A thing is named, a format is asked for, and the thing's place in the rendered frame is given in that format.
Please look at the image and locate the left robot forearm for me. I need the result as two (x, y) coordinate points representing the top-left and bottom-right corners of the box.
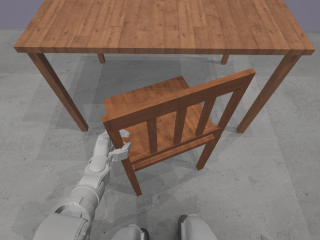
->
(32, 155), (110, 240)

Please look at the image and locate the table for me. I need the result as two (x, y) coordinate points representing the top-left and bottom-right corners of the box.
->
(14, 0), (316, 134)

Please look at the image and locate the robot left upper arm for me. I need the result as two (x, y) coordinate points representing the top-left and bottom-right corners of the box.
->
(35, 212), (92, 240)

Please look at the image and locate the left robot foot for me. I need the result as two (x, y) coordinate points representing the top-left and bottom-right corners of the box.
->
(140, 228), (150, 240)

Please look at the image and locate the left robot hand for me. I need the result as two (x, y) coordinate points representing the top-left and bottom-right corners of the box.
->
(93, 129), (131, 163)

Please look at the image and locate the robot right thigh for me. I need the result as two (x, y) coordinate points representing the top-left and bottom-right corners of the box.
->
(181, 218), (218, 240)

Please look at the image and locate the chair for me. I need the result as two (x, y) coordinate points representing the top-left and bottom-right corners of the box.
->
(101, 68), (256, 196)

